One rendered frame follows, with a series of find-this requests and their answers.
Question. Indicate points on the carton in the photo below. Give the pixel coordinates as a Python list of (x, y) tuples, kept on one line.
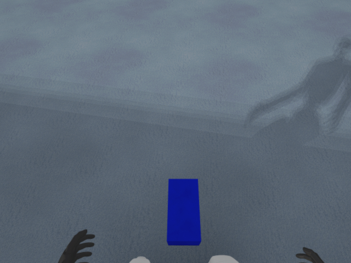
[(183, 219)]

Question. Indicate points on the right robot hand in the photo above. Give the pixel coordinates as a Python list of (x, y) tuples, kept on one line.
[(309, 255)]

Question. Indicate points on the left robot hand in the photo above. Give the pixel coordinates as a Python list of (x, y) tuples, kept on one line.
[(70, 254)]

